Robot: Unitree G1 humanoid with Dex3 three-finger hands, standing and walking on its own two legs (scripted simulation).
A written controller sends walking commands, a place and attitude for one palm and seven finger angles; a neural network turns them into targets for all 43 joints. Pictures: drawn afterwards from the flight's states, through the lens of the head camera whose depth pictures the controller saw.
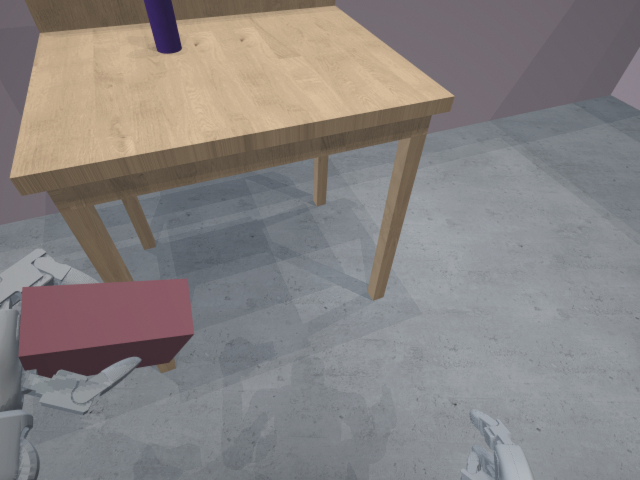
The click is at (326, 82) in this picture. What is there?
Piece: table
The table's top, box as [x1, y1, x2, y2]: [10, 6, 454, 195]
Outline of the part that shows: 454,96 335,6 176,20 182,48 178,52 170,54 160,53 156,50 149,23 40,33 13,159 10,179 21,195 449,111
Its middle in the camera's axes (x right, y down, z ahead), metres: -0.23 -0.43 +0.99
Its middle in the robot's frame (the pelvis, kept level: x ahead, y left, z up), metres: +1.03 +0.29 +0.04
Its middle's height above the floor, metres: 0.82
